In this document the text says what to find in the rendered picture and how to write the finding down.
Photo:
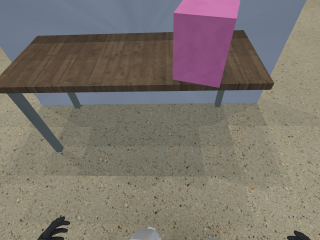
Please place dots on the carton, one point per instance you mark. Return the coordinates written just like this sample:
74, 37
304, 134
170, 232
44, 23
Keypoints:
202, 34

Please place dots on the robot left thigh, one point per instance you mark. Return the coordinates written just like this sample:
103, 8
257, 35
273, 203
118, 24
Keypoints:
146, 234

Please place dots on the table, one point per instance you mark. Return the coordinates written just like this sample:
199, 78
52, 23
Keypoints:
117, 62

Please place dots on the robot left hand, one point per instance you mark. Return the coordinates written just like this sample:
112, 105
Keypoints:
52, 229

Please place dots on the robot right hand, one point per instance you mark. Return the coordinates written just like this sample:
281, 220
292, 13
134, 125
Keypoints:
299, 236

